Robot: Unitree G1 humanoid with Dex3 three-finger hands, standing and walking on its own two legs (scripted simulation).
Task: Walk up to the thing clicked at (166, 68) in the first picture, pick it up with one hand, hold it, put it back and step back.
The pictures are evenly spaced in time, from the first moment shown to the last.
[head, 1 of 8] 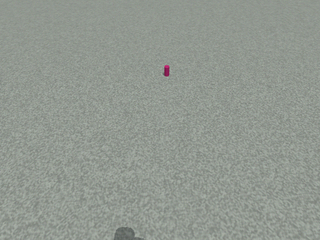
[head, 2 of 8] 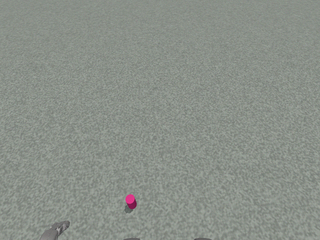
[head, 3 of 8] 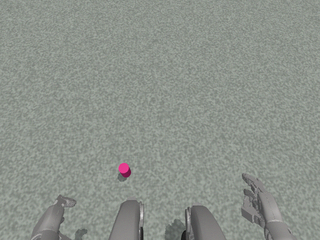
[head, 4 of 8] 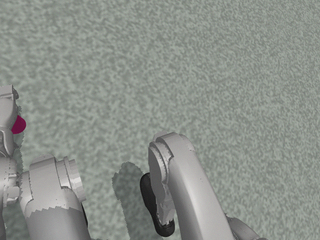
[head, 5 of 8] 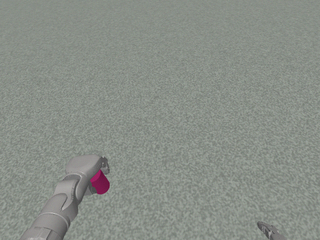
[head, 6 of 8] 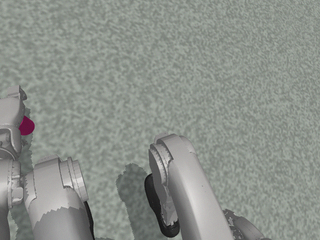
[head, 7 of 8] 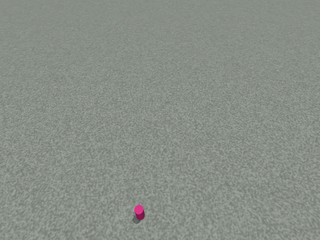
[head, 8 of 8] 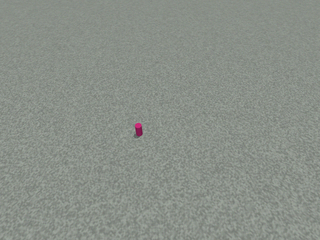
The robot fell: no
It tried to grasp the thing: yes
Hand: left
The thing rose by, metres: 0.65
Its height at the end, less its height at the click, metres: +0.00
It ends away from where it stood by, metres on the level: 0.01
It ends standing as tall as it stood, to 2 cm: yes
